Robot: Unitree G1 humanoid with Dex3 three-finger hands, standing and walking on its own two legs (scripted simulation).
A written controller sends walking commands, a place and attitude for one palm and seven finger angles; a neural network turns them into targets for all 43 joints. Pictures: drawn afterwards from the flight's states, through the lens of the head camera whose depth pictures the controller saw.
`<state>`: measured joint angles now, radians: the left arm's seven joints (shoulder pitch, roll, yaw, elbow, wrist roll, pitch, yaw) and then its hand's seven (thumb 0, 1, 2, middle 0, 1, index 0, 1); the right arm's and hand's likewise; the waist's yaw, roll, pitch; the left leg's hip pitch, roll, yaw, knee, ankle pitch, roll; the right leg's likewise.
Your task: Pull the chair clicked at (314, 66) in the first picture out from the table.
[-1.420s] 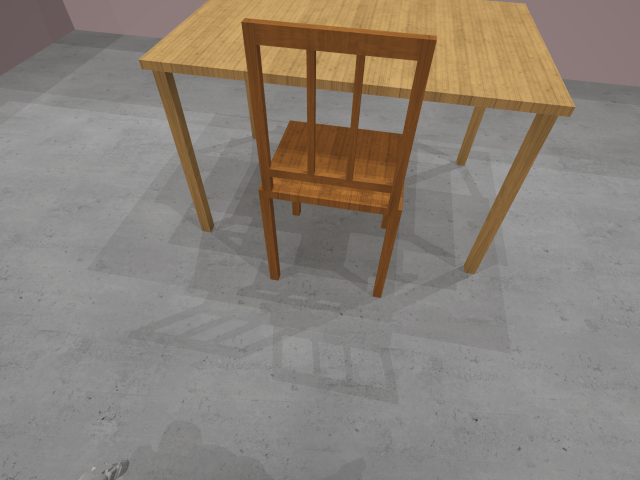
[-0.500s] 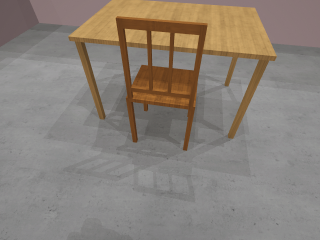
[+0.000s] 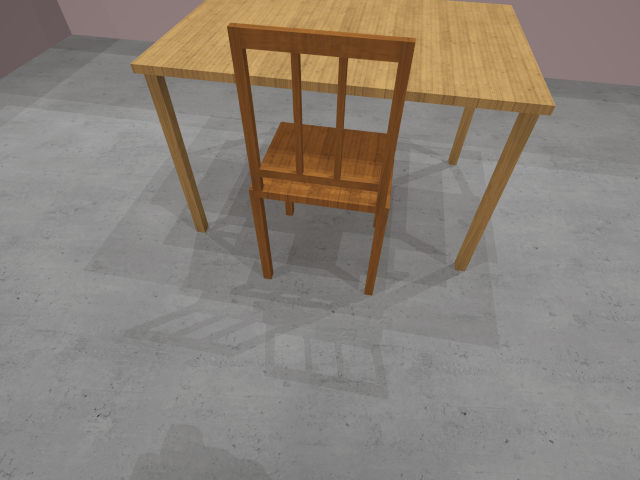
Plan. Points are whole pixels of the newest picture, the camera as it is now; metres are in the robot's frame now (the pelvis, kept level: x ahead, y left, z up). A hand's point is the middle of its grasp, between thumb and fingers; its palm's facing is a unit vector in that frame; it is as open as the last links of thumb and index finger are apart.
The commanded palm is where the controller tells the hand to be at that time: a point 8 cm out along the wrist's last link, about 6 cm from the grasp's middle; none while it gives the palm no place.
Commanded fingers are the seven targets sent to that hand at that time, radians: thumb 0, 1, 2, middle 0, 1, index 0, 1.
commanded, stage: look at it before walking up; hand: left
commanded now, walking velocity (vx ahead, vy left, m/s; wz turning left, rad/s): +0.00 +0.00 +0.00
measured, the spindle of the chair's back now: (297, 119) +0.94 +0.11 -0.06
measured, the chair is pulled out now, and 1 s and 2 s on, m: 0.00 0.00 0.00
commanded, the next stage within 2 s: turn to face it in 0.02 s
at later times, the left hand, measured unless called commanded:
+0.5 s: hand out of the picture +0.08 +0.23 -0.16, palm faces -0.06 -0.95 -0.31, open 7.4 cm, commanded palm none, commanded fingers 0.00 0.90 0.90 -0.20 -0.30 -0.20 -0.30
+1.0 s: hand out of the picture +0.12 +0.23 -0.20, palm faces -0.07 -0.99 -0.13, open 7.4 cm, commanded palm none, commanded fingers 0.00 0.90 0.90 -0.20 -0.30 -0.20 -0.30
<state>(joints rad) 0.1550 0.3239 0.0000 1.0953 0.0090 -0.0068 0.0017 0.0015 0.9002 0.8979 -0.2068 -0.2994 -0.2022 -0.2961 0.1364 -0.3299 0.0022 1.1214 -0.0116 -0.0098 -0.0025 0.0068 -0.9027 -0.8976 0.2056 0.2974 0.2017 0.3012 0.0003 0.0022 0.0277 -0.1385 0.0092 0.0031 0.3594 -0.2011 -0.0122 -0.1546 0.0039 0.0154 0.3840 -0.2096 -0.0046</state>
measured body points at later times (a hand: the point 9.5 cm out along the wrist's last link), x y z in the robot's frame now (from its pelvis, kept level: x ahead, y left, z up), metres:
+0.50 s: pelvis +0.01 +0.00 -0.01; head +0.01 +0.00 +0.44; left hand +0.09 +0.28 -0.14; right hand +0.07 -0.28 -0.14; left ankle +0.00 +0.13 -0.75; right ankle +0.00 -0.12 -0.75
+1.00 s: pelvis +0.15 +0.05 -0.01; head +0.16 +0.08 +0.44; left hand +0.13 +0.28 -0.18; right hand +0.07 -0.16 -0.15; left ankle +0.05 +0.11 -0.75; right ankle +0.09 -0.09 -0.65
